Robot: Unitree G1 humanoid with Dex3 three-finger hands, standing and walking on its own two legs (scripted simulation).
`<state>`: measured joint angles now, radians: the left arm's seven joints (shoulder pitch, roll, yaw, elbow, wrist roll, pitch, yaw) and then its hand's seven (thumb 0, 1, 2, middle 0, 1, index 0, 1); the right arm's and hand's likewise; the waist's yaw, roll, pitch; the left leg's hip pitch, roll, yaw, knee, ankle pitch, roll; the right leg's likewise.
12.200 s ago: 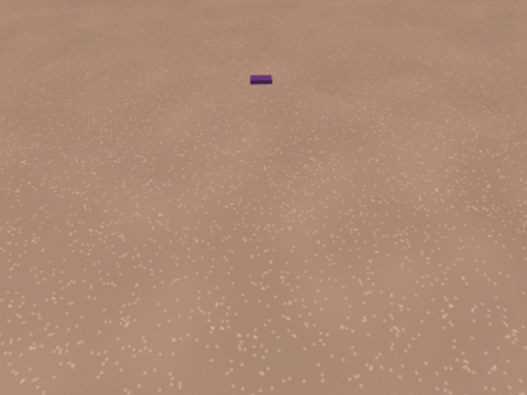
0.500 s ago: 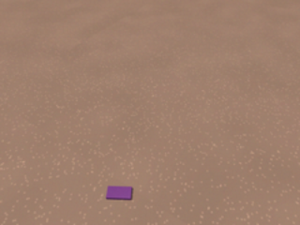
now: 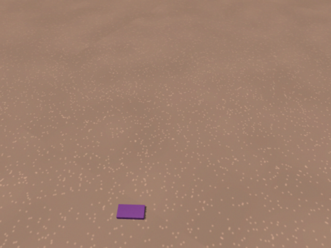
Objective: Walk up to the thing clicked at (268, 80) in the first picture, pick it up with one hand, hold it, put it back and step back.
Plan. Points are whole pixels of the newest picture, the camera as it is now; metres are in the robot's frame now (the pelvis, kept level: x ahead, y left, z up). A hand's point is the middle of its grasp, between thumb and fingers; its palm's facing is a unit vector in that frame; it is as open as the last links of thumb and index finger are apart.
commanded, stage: stand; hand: left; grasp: from above
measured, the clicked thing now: (131, 211) +0.44 +0.22 -0.77
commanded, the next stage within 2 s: rise first in 0.52 s
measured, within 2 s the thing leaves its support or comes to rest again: neither
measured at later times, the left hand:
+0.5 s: hand out of the picture +0.06 +0.25 -0.16, palm faces -0.04 -0.94 -0.34, open 7.4 cm
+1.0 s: hand out of the picture +0.14 +0.26 -0.18, palm faces -0.09 -0.92 -0.37, open 11.4 cm
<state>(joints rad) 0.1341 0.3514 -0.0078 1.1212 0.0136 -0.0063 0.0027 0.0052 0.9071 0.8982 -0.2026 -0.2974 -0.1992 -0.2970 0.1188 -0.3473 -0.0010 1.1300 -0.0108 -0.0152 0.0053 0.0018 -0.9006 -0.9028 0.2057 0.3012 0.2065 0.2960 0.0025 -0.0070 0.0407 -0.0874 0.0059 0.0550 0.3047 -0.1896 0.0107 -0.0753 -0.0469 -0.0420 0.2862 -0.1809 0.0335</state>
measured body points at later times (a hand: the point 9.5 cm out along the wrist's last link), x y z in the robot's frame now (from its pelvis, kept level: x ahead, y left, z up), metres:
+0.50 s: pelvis +0.00 +0.00 +0.00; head +0.01 +0.01 +0.45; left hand +0.07 +0.30 -0.14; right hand +0.08 -0.30 -0.13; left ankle -0.01 +0.11 -0.75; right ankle -0.02 -0.14 -0.75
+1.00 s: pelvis -0.01 +0.00 -0.03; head +0.05 +0.01 +0.41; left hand +0.15 +0.30 -0.16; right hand +0.08 -0.26 -0.15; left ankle -0.01 +0.11 -0.75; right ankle -0.02 -0.14 -0.75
